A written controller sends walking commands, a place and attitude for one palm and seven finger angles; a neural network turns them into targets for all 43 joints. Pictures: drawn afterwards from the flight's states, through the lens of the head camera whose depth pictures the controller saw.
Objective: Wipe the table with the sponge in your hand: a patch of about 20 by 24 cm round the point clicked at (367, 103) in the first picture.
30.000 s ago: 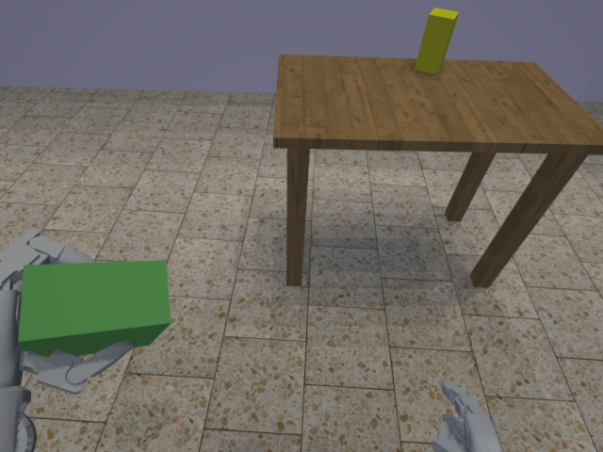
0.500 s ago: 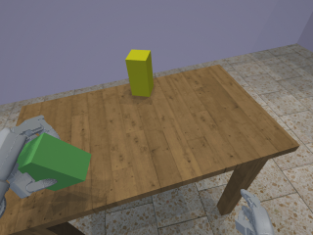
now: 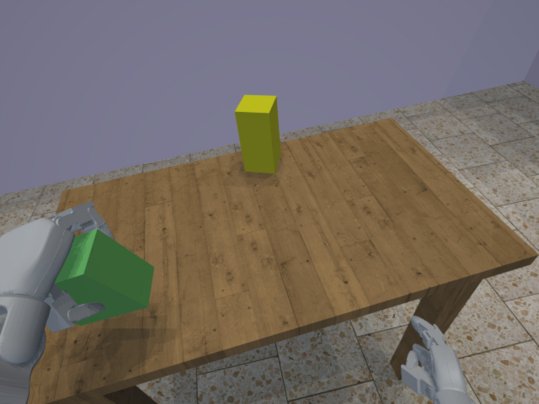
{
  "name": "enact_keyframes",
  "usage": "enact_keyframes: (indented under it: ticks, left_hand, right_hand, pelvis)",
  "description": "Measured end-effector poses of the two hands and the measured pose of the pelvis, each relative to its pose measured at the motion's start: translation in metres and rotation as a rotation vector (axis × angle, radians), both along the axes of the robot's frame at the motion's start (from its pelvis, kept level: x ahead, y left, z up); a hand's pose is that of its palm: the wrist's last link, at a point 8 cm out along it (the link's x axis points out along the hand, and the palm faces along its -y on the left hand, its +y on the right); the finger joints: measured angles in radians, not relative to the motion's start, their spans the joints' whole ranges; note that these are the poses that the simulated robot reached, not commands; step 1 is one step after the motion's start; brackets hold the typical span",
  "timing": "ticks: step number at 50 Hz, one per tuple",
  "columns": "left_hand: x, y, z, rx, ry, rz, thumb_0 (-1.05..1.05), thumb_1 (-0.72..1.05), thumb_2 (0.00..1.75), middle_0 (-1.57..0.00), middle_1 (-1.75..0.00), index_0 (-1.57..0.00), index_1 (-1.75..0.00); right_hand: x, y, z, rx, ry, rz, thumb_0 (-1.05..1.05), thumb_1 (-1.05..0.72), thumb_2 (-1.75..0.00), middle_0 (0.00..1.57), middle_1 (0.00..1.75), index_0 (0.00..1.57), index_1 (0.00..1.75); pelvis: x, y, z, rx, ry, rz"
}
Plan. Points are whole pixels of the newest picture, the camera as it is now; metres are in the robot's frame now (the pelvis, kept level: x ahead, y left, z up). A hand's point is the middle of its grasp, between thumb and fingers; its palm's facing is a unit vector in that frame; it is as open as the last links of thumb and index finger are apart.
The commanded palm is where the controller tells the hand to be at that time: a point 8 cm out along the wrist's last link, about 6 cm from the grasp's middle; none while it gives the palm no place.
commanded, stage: turn the palm down, sponge in hand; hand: left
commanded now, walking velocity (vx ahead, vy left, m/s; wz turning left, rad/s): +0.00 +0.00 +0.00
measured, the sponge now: (98, 286) +0.22 +0.27 +0.11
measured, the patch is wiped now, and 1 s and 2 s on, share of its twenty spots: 0.00 0.00 0.00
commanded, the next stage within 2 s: move the sponge above the wiping area in 0.90 s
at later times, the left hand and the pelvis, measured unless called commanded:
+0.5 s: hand (48, 253) +0.23 +0.32 +0.16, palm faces +0.17 -0.06 -0.98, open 10.4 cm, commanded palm +0.19 +0.30 +0.21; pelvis -0.01 +0.02 +0.01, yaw -1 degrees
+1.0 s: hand (67, 267) +0.22 +0.30 +0.14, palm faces +0.09 -0.09 -0.99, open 10.4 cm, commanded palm +0.18 +0.28 +0.21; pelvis -0.01 +0.01 +0.01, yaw +0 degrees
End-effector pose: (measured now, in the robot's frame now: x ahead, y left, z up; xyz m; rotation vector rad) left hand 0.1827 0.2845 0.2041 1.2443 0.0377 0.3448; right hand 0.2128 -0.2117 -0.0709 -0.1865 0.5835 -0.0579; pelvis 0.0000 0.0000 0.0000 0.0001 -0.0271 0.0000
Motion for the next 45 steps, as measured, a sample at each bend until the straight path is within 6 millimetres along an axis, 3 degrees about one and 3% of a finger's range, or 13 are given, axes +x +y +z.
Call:
enact_keyframes:
  ticks: [5,9,14,18,24,28,36,40,45]
  left_hand:
    - [0.002,0.025,0.007,0.032,0.029,0.128,0.0,-0.55,1.05,-0.71,-1.33,-0.73,-1.32]
    - [0.008,0.034,-0.005,0.036,0.122,0.162,0.0,-0.55,1.05,-0.71,-1.33,-0.73,-1.33]
    - [0.013,0.02,-0.02,0.074,0.202,0.068,0.0,-0.55,1.05,-0.71,-1.33,-0.73,-1.33]
    - [0.014,0.011,-0.014,0.145,0.169,0.003,0.0,-0.55,1.05,-0.71,-1.33,-0.73,-1.33]
    - [0.019,0.031,0.004,0.192,0.094,0.129,0.0,-0.56,1.05,-0.71,-1.33,-0.73,-1.32]
    - [0.02,0.038,0.003,0.163,0.12,0.207,0.0,-0.55,1.05,-0.71,-1.33,-0.73,-1.33]
    - [0.016,0.002,-0.021,0.186,0.25,0.066,0.0,-0.55,1.05,-0.71,-1.33,-0.73,-1.33]
    - [0.014,0.0,-0.011,0.227,0.205,0.047,0.0,-0.56,1.05,-0.71,-1.33,-0.73,-1.32]
    - [0.013,0.013,0.004,0.207,0.128,0.144,0.0,-0.56,1.05,-0.71,-1.33,-0.73,-1.33]
  right_hand:
    - [0.005,0.013,0.004,0.018,0.008,-0.002,0.02,-0.9,-0.9,0.21,0.3,0.18,0.3]
    - [0.005,0.016,0.006,0.001,0.024,0.001,0.02,-0.9,-0.9,0.21,0.3,0.17,0.29]
    - [0.004,0.019,0.009,-0.023,0.038,0.007,0.02,-0.9,-0.9,0.21,0.3,0.15,0.28]
    - [0.004,0.022,0.009,-0.03,0.045,0.008,0.02,-0.9,-0.9,0.21,0.3,0.13,0.27]
    - [0.005,0.021,0.011,-0.013,0.055,0.014,0.02,-0.9,-0.9,0.21,0.3,0.12,0.27]
    - [0.005,0.019,0.011,0.0,0.057,0.016,0.02,-0.9,-0.9,0.21,0.3,0.13,0.27]
    - [0.005,0.016,0.01,-0.001,0.049,0.026,0.02,-0.9,-0.9,0.21,0.3,0.14,0.28]
    - [0.005,0.015,0.01,-0.001,0.05,0.037,0.02,-0.9,-0.9,0.21,0.3,0.15,0.28]
    - [0.006,0.012,0.009,0.013,0.049,0.044,0.02,-0.9,-0.9,0.21,0.3,0.16,0.28]
  pelvis:
    - [-0.002,0.01,0.005,0.002,-0.009,0.004]
    - [-0.006,0.016,0.007,0.002,-0.019,0.006]
    - [-0.008,0.022,0.01,0.002,-0.029,0.001]
    - [-0.007,0.025,0.012,0.002,-0.037,-0.006]
    - [-0.007,0.024,0.014,0.003,-0.042,-0.011]
    - [-0.009,0.023,0.015,0.006,-0.042,-0.009]
    - [-0.01,0.018,0.015,0.011,-0.05,-0.01]
    - [-0.011,0.013,0.015,0.009,-0.058,-0.014]
    - [-0.011,0.007,0.015,0.007,-0.061,-0.012]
